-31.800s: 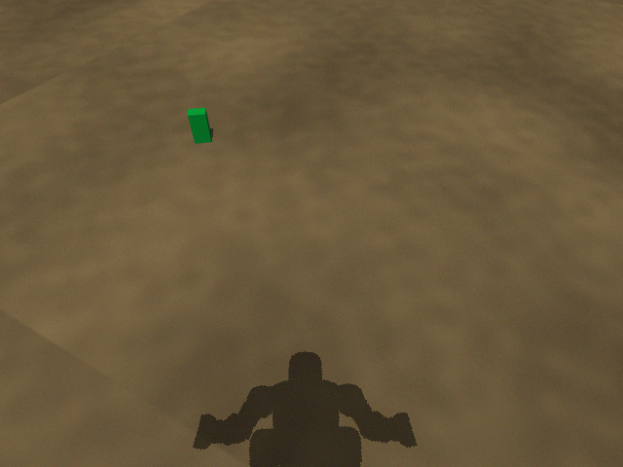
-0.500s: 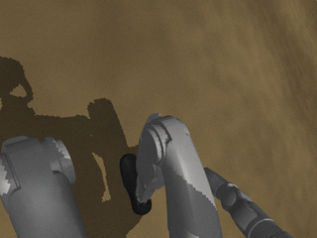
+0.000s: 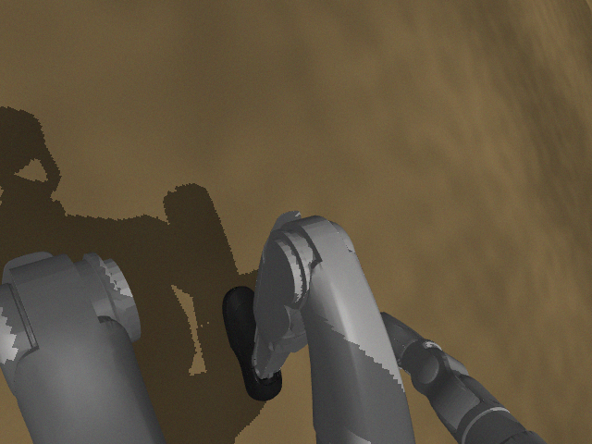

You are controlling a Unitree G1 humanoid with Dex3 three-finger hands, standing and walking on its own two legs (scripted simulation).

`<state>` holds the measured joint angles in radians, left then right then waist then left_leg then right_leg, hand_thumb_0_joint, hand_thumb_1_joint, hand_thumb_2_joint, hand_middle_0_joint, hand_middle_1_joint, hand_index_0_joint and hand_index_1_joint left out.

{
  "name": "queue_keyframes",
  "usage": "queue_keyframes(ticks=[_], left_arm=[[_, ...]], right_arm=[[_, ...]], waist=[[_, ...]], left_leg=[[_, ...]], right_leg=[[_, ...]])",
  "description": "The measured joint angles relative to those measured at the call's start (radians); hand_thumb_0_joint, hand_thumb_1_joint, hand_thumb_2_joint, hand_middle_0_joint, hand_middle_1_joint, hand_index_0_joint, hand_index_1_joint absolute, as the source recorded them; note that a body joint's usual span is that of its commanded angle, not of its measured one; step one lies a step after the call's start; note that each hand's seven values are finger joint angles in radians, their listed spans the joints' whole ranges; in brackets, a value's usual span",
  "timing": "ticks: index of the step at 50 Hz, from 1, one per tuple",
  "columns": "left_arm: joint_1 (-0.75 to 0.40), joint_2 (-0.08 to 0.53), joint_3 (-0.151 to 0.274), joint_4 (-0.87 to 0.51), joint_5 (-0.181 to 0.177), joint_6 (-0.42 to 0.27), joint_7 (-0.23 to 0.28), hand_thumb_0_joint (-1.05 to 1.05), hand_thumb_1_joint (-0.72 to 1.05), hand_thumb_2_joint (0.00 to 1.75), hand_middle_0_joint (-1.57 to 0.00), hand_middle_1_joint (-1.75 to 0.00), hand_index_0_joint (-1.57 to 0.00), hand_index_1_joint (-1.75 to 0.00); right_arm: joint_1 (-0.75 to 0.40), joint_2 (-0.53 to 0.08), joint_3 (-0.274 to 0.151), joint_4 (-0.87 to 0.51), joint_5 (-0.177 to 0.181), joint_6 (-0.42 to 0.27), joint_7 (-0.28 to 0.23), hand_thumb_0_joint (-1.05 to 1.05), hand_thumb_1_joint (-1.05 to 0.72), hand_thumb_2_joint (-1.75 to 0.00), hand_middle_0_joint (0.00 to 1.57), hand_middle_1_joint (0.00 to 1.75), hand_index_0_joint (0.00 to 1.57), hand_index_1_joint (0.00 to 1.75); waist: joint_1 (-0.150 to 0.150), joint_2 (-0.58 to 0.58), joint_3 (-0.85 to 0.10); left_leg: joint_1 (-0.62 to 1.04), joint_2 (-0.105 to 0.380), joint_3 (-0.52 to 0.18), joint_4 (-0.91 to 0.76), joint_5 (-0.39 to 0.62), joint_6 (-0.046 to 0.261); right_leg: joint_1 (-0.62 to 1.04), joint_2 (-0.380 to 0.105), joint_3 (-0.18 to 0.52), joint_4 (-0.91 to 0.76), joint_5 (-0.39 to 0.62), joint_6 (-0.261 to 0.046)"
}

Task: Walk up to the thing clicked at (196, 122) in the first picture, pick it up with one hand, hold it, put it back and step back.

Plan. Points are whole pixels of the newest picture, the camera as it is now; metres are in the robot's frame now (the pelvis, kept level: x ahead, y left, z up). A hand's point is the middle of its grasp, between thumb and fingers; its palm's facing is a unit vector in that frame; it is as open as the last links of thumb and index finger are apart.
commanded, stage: withdraw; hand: left
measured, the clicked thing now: out of the picture +0.44 +0.37 -0.20
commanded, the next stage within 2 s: rise in 0.34 s
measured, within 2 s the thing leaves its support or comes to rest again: neither
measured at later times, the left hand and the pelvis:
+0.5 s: hand out of the picture +0.33 +0.47 -0.08, palm faces +0.65 -0.75 -0.11, open 16.9 cm; pelvis +0.01 +0.00 +0.02, yaw +2 degrees
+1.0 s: hand out of the picture +0.22 +0.43 +0.06, palm faces +0.46 -0.70 -0.55, open 17.3 cm; pelvis +0.02 -0.01 +0.14, yaw +11 degrees
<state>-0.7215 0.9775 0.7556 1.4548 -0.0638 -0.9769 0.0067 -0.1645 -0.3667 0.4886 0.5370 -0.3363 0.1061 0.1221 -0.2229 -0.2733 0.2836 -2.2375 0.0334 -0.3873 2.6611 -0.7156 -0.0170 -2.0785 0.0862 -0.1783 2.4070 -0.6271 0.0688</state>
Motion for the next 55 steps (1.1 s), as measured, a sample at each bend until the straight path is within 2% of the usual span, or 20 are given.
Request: queue_keyframes(ticks=[5,9,15,19,24,27,30,32,34,39,42,44,48,52,55], left_arm=[[0.005,0.0,0.012,-0.001,0.001,0.005,0.001,-0.01,-0.43,0.15,-0.28,-0.22,-0.32,-0.19],[0.02,0.005,0.051,-0.047,0.017,0.017,-0.008,-0.01,-0.46,0.14,-0.23,-0.2,-0.28,-0.17],[0.056,0.016,0.106,-0.177,0.005,0.078,-0.051,-0.01,-0.51,0.12,-0.18,-0.18,-0.23,-0.14],[0.111,-0.003,0.071,-0.259,-0.05,0.152,-0.116,-0.01,-0.55,0.1,-0.17,-0.17,-0.22,-0.13],[0.201,-0.082,0.02,-0.316,-0.138,0.234,-0.205,-0.01,-0.58,0.08,-0.17,-0.18,-0.23,-0.13],[0.234,-0.121,-0.008,-0.343,-0.046,0.33,-0.192,-0.01,-0.56,0.06,-0.15,-0.15,-0.21,-0.1],[0.271,-0.163,-0.033,-0.41,0.019,0.435,-0.173,-0.01,-0.52,0.05,-0.12,-0.13,-0.17,-0.08],[0.302,-0.183,-0.029,-0.476,0.061,0.502,-0.157,-0.01,-0.5,0.04,-0.11,-0.11,-0.16,-0.07],[0.321,-0.188,-0.023,-0.548,0.089,0.561,-0.138,-0.01,-0.49,0.04,-0.1,-0.1,-0.14,-0.06],[0.353,-0.154,-0.05,-0.608,0.101,0.656,-0.083,-0.01,-0.48,0.06,-0.08,-0.08,-0.1,-0.06],[0.391,-0.165,-0.083,-0.612,0.098,0.72,-0.056,-0.01,-0.48,0.07,-0.07,-0.07,-0.08,-0.06],[0.425,-0.206,-0.113,-0.651,0.097,0.771,-0.043,-0.01,-0.48,0.07,-0.06,-0.07,-0.07,-0.06],[0.52,-0.325,-0.201,-0.807,0.092,0.856,-0.018,-0.01,-0.5,0.07,-0.05,-0.06,-0.06,-0.06],[0.635,-0.435,-0.288,-0.996,0.085,0.94,0.011,-0.01,-0.52,0.07,-0.05,-0.06,-0.06,-0.05],[0.7,-0.49,-0.337,-1.102,0.077,0.993,0.039,-0.01,-0.52,0.06,-0.06,-0.06,-0.06,-0.05]], right_arm=[[-0.003,0.001,0.001,-0.002,0.0,0.002,-0.002,-0.01,-0.88,-0.89,0.21,0.3,0.21,0.3],[-0.002,0.002,-0.002,-0.001,0.003,0.007,-0.006,-0.01,-0.88,-0.89,0.21,0.3,0.21,0.3],[0.036,0.003,-0.039,0.009,0.028,0.018,-0.015,-0.01,-0.89,-0.89,0.21,0.3,0.21,0.3],[0.084,0.005,-0.091,0.031,0.067,0.021,-0.022,0.0,-0.89,-0.89,0.21,0.3,0.21,0.3],[0.124,0.004,-0.153,0.049,0.13,0.005,-0.029,0.0,-0.89,-0.89,0.21,0.3,0.21,0.3],[0.132,0.029,-0.223,0.065,0.181,0.001,-0.032,0.0,-0.88,-0.89,0.21,0.31,0.21,0.31],[0.135,0.051,-0.277,0.067,0.225,0.01,-0.034,0.0,-0.88,-0.89,0.21,0.31,0.21,0.31],[0.137,0.063,-0.306,0.062,0.25,0.013,-0.039,0.0,-0.89,-0.89,0.21,0.31,0.21,0.31],[0.142,0.071,-0.333,0.061,0.269,0.016,-0.046,0.0,-0.9,-0.9,0.21,0.31,0.21,0.31],[0.158,0.078,-0.395,0.069,0.306,0.021,-0.063,0.0,-0.9,-0.9,0.21,0.31,0.21,0.31],[0.168,0.074,-0.432,0.068,0.318,0.023,-0.068,0.0,-0.9,-0.9,0.21,0.31,0.21,0.31],[0.176,0.069,-0.453,0.063,0.327,0.024,-0.069,0.0,-0.9,-0.9,0.2,0.31,0.21,0.31],[0.191,0.074,-0.48,0.053,0.352,0.027,-0.077,0.0,-0.9,-0.9,0.2,0.31,0.21,0.3],[0.201,0.097,-0.483,0.019,0.377,0.027,-0.105,0.0,-0.9,-0.9,0.2,0.31,0.21,0.3],[0.208,0.117,-0.479,0.001,0.386,0.019,-0.135,0.0,-0.9,-0.9,0.2,0.31,0.21,0.3]], waist=[[-0.001,0.0,0.002],[0.004,-0.003,0.005],[0.029,0.019,-0.022],[0.058,0.065,-0.081],[0.095,0.123,-0.158],[0.115,0.134,-0.195],[0.128,0.143,-0.236],[0.136,0.149,-0.261],[0.146,0.155,-0.285],[0.171,0.191,-0.344],[0.19,0.227,-0.374],[0.206,0.249,-0.386],[0.227,0.27,-0.404],[0.224,0.267,-0.405],[0.216,0.256,-0.406]], left_leg=[[0.002,-0.001,-0.004,0.0,-0.001,-0.003],[0.006,-0.001,-0.006,-0.002,0.001,-0.006],[0.001,-0.003,0.002,-0.014,0.003,-0.01],[-0.015,-0.006,0.028,-0.039,0.007,-0.004],[-0.03,-0.001,0.072,-0.08,0.013,0.013],[-0.027,0.003,0.103,-0.111,0.02,0.018],[-0.017,0.004,0.13,-0.156,0.029,0.018],[-0.005,0.005,0.146,-0.19,0.033,0.016],[0.008,0.004,0.162,-0.225,0.037,0.014],[0.04,0.002,0.208,-0.318,0.048,0.013],[0.062,0.006,0.231,-0.371,0.049,0.017],[0.084,0.008,0.246,-0.408,0.05,0.019],[0.153,0.015,0.271,-0.497,0.052,0.018],[0.264,0.023,0.285,-0.613,0.056,0.006],[0.373,0.025,0.29,-0.715,0.063,-0.007]], right_leg=[[0.002,-0.001,-0.003,-0.001,0.0,0.001],[0.004,-0.001,-0.005,-0.002,0.003,0.001],[-0.003,-0.01,-0.001,-0.005,-0.001,-0.01],[-0.013,-0.024,0.012,-0.015,-0.014,-0.012],[-0.026,-0.038,0.039,-0.035,-0.026,-0.014],[-0.031,-0.047,0.058,-0.048,-0.028,-0.02],[-0.029,-0.059,0.074,-0.072,-0.031,-0.026],[-0.024,-0.067,0.082,-0.093,-0.032,-0.032],[-0.017,-0.076,0.091,-0.115,-0.035,-0.037],[-0.002,-0.095,0.119,-0.175,-0.04,-0.041],[0.01,-0.1,0.134,-0.216,-0.04,-0.032],[0.027,-0.104,0.143,-0.247,-0.039,-0.023],[0.079,-0.108,0.158,-0.322,-0.036,-0.012],[0.175,-0.11,0.158,-0.424,-0.028,-0.013],[0.274,-0.115,0.152,-0.514,-0.025,-0.025]])
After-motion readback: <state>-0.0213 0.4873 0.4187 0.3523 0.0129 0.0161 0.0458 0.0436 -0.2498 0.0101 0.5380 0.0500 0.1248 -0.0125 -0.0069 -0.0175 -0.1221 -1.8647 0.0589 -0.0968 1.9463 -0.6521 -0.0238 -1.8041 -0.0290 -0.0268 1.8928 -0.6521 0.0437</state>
